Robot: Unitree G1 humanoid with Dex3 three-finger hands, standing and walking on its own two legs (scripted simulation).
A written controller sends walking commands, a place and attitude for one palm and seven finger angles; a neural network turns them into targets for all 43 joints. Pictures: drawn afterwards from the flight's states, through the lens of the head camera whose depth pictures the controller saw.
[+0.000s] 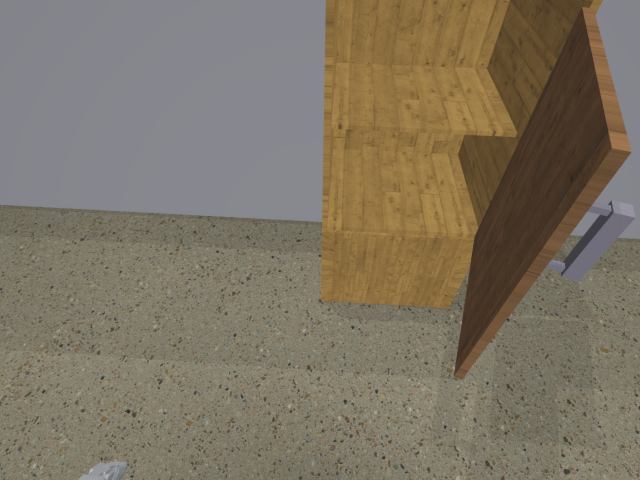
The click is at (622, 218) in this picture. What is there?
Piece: cupboard door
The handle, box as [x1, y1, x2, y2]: [546, 200, 635, 281]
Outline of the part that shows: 632,205 612,200 607,205 594,202 587,211 598,213 599,216 562,262 551,260 546,267 559,270 561,272 561,276 578,281 635,217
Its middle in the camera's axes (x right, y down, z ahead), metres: +0.35 +0.00 +0.53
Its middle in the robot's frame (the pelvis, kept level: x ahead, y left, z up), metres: +0.43 -0.33 +0.08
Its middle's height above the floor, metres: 0.85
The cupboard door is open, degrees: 73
